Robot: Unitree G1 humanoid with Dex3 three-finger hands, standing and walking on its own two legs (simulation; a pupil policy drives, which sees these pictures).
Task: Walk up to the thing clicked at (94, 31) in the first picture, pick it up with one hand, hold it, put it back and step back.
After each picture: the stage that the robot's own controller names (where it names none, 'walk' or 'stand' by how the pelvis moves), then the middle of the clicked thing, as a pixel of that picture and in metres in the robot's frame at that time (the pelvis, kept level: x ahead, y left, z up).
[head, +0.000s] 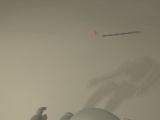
stand; (94, 33) +2.11 -0.15 -0.72
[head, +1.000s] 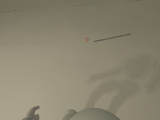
walk; (85, 39) +1.97 +0.18 -0.70
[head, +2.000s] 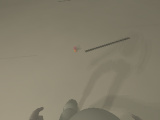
walk; (75, 49) +1.35 +0.35 -0.72
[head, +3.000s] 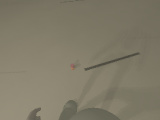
walk; (72, 66) +0.86 +0.30 -0.72
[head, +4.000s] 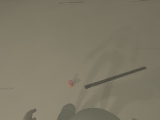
walk; (70, 83) +0.54 +0.20 -0.69
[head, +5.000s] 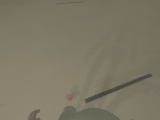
stand; (69, 98) +0.33 +0.20 -0.70
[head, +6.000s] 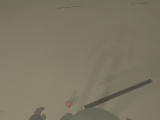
stand; (68, 104) +0.28 +0.19 -0.72
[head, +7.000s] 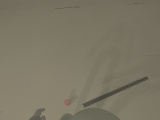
stand; (67, 103) +0.31 +0.21 -0.73
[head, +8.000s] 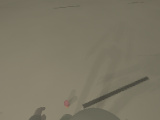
stand; (66, 104) +0.29 +0.21 -0.73
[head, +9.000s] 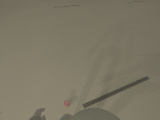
stand; (66, 103) +0.29 +0.21 -0.73
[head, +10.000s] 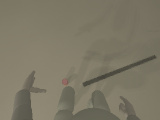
go down; (65, 82) +0.33 +0.20 -0.56
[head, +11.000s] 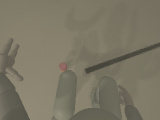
go down; (63, 67) +0.38 +0.22 -0.33
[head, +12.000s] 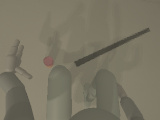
close in; (48, 62) +0.37 +0.25 -0.25
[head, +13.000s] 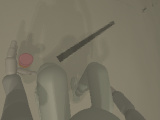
close; (25, 61) +0.36 +0.26 -0.22
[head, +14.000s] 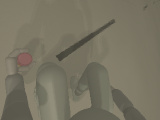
close; (24, 60) +0.35 +0.27 -0.22
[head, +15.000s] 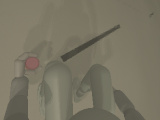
lift; (31, 64) +0.32 +0.26 -0.21
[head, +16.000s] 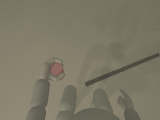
lift; (58, 72) +0.31 +0.19 +0.01
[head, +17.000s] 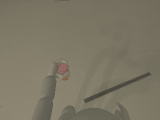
hold; (63, 72) +0.33 +0.16 +0.02
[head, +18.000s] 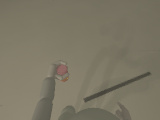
hold; (63, 73) +0.32 +0.17 +0.01
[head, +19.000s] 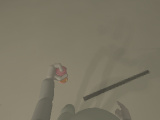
crouch; (62, 75) +0.32 +0.18 -0.01
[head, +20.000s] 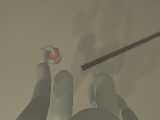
lower; (55, 56) +0.41 +0.21 -0.10
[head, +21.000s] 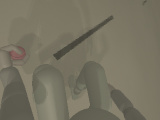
lower; (19, 56) +0.39 +0.27 -0.22
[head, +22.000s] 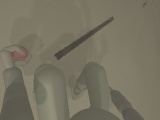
lower; (20, 56) +0.38 +0.27 -0.22
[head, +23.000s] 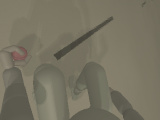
lower; (20, 56) +0.38 +0.28 -0.22
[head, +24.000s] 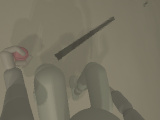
lower; (21, 57) +0.38 +0.28 -0.22
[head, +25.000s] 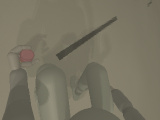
open; (26, 57) +0.37 +0.26 -0.22
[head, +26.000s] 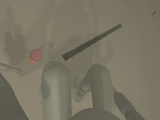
stand; (34, 57) +0.37 +0.25 -0.22
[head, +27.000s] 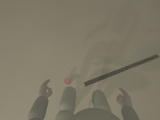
walk; (67, 81) +0.35 +0.19 -0.55
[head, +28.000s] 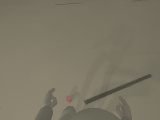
stand; (68, 99) +0.33 +0.18 -0.66
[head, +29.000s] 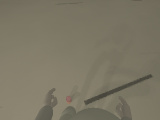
stand; (68, 99) +0.33 +0.18 -0.67
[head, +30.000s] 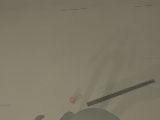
stand; (72, 100) +0.35 +0.16 -0.72
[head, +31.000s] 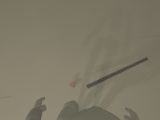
walk; (72, 85) +0.41 +0.16 -0.70
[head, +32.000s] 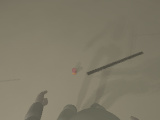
walk; (74, 71) +0.67 +0.17 -0.69
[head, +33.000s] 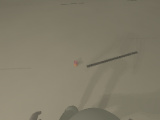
stand; (75, 63) +0.98 +0.25 -0.71
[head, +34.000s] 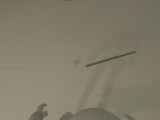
stand; (74, 63) +0.96 +0.21 -0.72
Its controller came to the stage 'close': yes
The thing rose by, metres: 0.72
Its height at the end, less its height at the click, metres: +0.00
